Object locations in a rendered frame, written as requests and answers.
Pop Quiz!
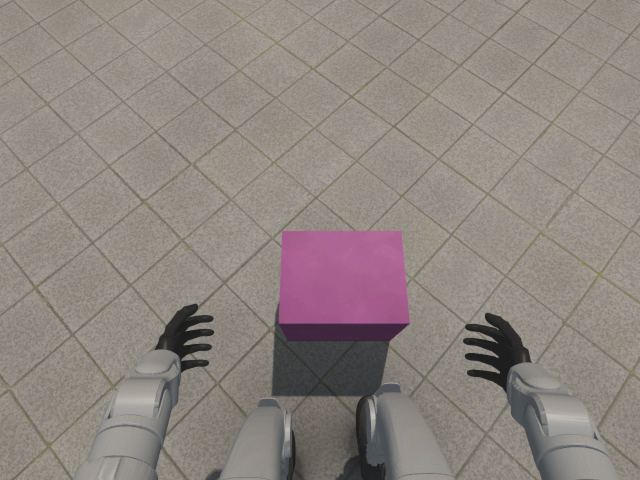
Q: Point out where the left robot hand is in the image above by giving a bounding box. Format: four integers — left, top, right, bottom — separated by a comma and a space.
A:
155, 304, 214, 373

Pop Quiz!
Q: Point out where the left robot forearm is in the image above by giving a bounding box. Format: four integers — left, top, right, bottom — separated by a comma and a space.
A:
72, 349, 181, 480

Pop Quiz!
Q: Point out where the robot right shin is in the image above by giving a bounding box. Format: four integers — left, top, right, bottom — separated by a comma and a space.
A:
366, 383, 413, 464

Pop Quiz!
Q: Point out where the right robot hand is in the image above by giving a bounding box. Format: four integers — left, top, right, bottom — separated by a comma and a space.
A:
463, 313, 532, 393

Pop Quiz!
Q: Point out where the carton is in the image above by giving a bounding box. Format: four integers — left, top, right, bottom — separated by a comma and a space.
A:
279, 231, 410, 341

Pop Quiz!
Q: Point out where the right robot forearm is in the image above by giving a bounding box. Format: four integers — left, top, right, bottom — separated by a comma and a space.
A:
506, 362, 620, 480

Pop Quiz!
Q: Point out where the left robot thigh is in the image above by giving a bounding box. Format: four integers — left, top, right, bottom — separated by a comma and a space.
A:
219, 406, 292, 480

